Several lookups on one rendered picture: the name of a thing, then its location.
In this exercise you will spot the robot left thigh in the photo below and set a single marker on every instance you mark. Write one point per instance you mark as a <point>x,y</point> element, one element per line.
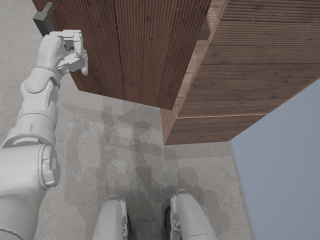
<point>112,216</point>

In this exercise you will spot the left robot forearm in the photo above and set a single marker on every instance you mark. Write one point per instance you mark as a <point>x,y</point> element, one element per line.
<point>37,119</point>

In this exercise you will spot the handle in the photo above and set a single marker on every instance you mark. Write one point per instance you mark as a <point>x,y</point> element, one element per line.
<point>44,23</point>

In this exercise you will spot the robot right shin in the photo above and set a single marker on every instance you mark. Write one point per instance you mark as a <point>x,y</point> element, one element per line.
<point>176,233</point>

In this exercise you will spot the cupboard door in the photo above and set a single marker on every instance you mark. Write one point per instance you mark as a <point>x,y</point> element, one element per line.
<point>138,50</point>

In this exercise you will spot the robot left upper arm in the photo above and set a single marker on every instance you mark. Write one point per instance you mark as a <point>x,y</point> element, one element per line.
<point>26,173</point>

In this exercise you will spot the left robot hand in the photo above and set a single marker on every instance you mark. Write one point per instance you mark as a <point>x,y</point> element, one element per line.
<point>53,56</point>

